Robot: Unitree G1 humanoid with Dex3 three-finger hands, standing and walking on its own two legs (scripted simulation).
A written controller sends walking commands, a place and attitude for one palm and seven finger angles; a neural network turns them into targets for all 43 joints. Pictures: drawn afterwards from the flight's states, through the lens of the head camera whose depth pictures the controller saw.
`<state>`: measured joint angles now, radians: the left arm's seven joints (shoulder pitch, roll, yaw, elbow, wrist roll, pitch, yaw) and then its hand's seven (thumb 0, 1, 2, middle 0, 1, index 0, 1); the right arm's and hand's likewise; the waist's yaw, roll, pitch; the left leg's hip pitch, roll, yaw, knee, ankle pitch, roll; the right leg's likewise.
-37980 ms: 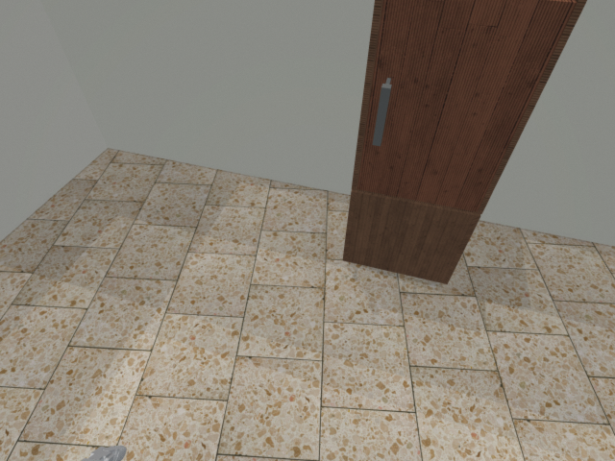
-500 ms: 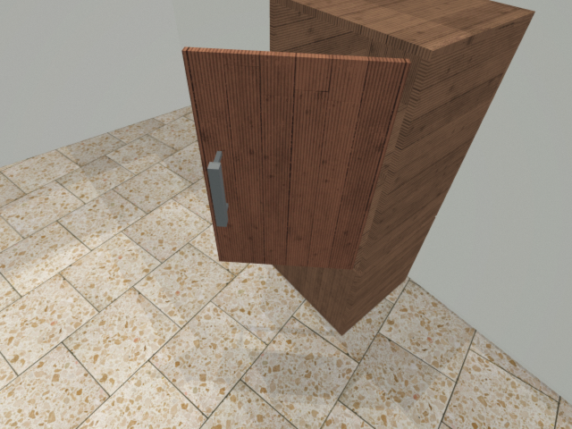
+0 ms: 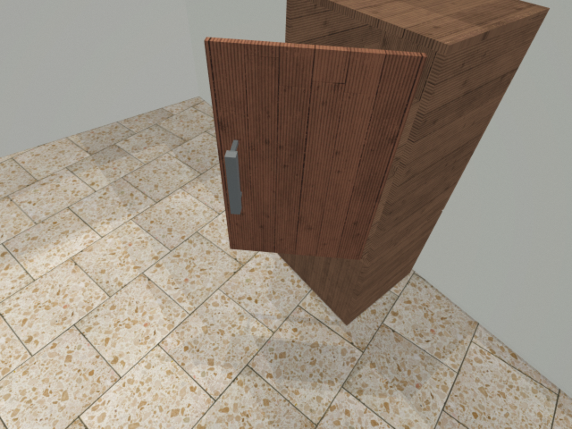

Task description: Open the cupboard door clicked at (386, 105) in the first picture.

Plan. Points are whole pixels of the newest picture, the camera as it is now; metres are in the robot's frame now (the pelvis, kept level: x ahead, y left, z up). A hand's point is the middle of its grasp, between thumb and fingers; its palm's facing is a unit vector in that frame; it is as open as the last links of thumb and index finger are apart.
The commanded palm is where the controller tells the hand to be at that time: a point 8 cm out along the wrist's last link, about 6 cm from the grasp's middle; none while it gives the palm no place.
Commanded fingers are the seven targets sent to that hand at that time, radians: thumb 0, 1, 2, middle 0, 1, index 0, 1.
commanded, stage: look again from close up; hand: left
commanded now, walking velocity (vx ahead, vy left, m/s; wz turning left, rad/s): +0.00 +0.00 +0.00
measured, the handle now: (235, 178) +0.64 +0.16 -0.04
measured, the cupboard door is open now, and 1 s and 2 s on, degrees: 47 47 47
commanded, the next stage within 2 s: shuffle to correct the standing spot in 0.56 s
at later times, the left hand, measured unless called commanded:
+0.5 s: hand out of the picture +0.02 +0.20 -0.17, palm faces -0.01 -0.97 -0.22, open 7.4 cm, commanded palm none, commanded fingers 0.00 0.90 0.90 -0.20 -0.30 -0.20 -0.30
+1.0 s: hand out of the picture +0.02 +0.16 -0.18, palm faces +0.00 -0.99 -0.15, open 7.4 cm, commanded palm none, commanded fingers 0.00 0.90 0.90 -0.20 -0.30 -0.20 -0.30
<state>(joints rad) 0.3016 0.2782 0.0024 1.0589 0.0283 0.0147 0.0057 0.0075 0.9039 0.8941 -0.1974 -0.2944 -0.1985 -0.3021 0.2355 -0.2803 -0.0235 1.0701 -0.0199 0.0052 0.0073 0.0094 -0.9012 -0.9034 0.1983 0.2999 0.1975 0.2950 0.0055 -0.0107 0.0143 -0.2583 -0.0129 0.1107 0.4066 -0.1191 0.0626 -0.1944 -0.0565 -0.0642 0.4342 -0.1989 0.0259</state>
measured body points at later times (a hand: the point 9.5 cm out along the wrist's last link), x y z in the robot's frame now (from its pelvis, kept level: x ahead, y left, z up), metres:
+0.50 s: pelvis +0.01 +0.00 +0.00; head +0.01 +0.01 +0.45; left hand +0.02 +0.25 -0.16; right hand +0.05 -0.26 -0.14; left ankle +0.07 +0.08 -0.74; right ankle +0.02 -0.14 -0.74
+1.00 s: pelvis +0.05 -0.01 +0.00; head +0.04 +0.00 +0.45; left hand +0.02 +0.21 -0.17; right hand +0.04 -0.23 -0.16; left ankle +0.07 +0.08 -0.74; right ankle +0.02 -0.14 -0.74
